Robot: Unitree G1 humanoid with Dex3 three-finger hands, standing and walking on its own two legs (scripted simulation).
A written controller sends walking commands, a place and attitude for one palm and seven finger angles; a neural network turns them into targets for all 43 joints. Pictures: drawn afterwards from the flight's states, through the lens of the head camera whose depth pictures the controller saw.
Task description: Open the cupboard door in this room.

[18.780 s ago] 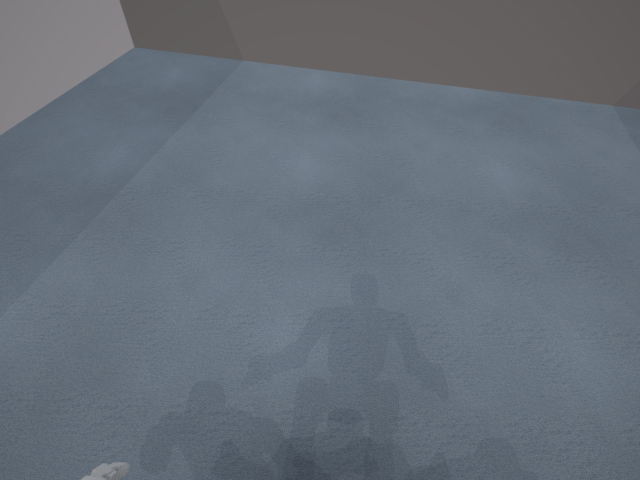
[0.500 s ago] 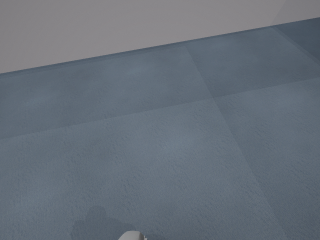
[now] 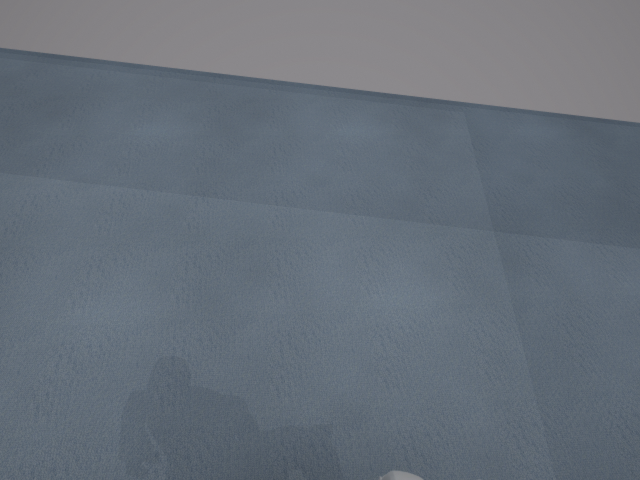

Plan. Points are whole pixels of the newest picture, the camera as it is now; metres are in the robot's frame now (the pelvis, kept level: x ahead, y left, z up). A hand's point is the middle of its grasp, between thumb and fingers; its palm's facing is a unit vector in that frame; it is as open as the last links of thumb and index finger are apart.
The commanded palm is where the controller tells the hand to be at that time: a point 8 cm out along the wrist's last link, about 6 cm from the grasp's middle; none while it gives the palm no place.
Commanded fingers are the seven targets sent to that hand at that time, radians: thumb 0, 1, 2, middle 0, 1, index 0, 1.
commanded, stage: turn or walk to find it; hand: left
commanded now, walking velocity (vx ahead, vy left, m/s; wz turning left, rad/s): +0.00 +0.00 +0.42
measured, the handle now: out of the picture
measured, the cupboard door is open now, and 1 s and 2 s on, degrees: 0 0 0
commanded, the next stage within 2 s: none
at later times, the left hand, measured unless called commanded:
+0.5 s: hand out of the picture +0.03 +0.14 -0.14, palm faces +0.22 -0.93 -0.29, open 7.4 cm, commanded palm none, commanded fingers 0.00 0.90 0.90 -0.20 -0.30 -0.20 -0.30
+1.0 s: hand out of the picture -0.12 +0.19 -0.18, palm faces +0.48 -0.84 -0.25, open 7.4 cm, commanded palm none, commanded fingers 0.00 0.90 0.90 -0.20 -0.30 -0.20 -0.30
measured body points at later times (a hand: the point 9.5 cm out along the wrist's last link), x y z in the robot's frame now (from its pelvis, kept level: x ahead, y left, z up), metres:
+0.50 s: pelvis -0.02 -0.06 +0.00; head +0.01 -0.10 +0.45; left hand +0.02 +0.19 -0.12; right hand +0.05 -0.32 -0.17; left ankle -0.08 +0.09 -0.64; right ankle +0.00 -0.15 -0.74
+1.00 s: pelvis -0.05 -0.03 +0.00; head -0.04 +0.00 +0.45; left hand -0.14 +0.23 -0.16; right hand +0.15 -0.20 -0.13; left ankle -0.10 +0.07 -0.74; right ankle -0.01 -0.17 -0.67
